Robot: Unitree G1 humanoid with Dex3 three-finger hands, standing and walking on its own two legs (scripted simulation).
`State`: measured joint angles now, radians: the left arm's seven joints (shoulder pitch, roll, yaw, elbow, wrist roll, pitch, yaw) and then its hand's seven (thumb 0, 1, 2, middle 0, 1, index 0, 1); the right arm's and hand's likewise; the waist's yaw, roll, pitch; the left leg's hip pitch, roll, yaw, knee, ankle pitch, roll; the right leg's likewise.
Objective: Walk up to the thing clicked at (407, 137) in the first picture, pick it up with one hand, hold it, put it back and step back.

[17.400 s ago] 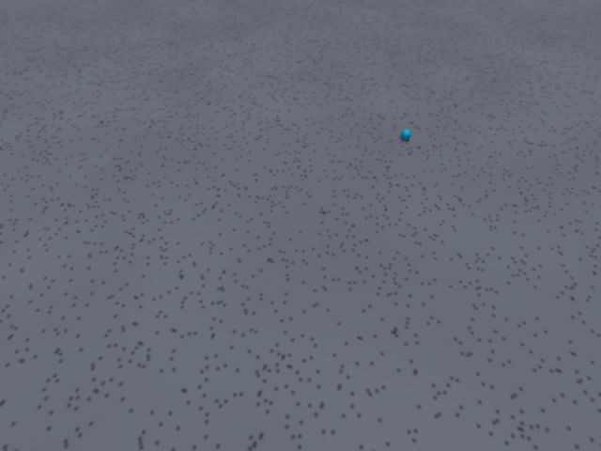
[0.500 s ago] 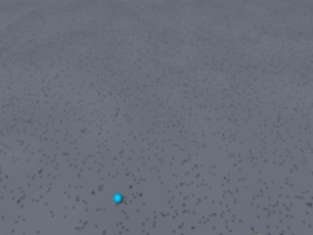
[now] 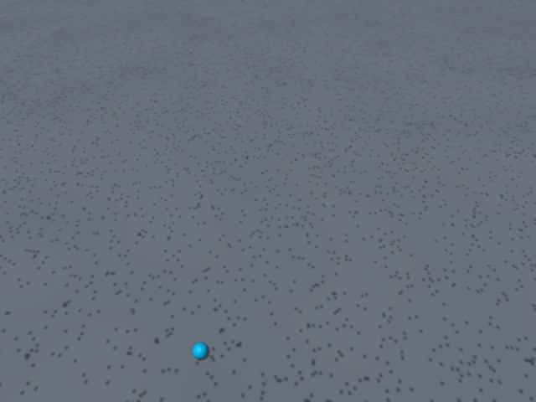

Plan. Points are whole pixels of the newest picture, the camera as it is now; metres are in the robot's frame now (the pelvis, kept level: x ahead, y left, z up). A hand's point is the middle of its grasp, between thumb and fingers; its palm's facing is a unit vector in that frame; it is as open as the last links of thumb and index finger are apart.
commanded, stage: stand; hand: left
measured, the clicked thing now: (199, 350) +0.42 +0.24 -0.75
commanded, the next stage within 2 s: none
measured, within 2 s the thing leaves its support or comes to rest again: neither
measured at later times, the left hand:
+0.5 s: hand out of the picture +0.11 +0.24 -0.15, palm faces -0.02 -0.94 -0.33, open 7.4 cm
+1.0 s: hand out of the picture +0.11 +0.25 -0.15, palm faces -0.03 -0.94 -0.33, open 7.4 cm
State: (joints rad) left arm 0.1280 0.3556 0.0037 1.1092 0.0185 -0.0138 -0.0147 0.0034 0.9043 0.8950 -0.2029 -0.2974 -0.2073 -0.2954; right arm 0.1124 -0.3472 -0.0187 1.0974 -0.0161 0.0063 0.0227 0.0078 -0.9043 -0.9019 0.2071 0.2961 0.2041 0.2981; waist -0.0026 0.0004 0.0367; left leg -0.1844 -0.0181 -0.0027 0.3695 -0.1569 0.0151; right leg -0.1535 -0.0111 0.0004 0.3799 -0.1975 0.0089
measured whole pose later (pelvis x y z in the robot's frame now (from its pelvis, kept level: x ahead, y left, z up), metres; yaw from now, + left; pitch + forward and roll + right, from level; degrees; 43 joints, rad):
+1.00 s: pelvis +0.04 -0.01 +0.00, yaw +0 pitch -2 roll +0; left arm 0.11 0.35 0.01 1.14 0.01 -0.01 -0.01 0.00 0.90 0.90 -0.20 -0.30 -0.21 -0.30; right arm 0.10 -0.35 0.00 1.13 -0.01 -0.02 0.00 0.01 -0.90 -0.90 0.21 0.30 0.20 0.30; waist 0.00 0.00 0.05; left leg -0.10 -0.01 0.00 0.31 -0.18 0.01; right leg -0.05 0.00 0.00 0.28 -0.20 0.00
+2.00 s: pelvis +0.03 +0.00 +0.00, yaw +0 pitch -2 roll +0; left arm 0.12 0.35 0.00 1.13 0.01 -0.01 -0.01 0.00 0.90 0.90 -0.20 -0.30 -0.21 -0.30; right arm 0.12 -0.34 0.00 1.13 -0.01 -0.02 0.00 0.01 -0.90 -0.90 0.21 0.30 0.21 0.30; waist 0.00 -0.01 0.05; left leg -0.10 -0.02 0.00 0.31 -0.17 0.02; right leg -0.06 -0.02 0.00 0.29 -0.20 0.02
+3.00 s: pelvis +0.01 +0.00 -0.12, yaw -1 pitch +21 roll -2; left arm 0.24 0.35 0.15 0.48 0.27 0.15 -0.02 0.00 -0.53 0.97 -0.08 -1.07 -0.09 -1.07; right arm 0.16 -0.24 -0.03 0.54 0.00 -0.13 -0.02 0.01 -0.91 -0.91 0.21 0.30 0.20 0.30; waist -0.02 0.00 -0.13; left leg -1.07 0.01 -0.03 1.26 -0.56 0.01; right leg -1.01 0.02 -0.03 1.22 -0.58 0.00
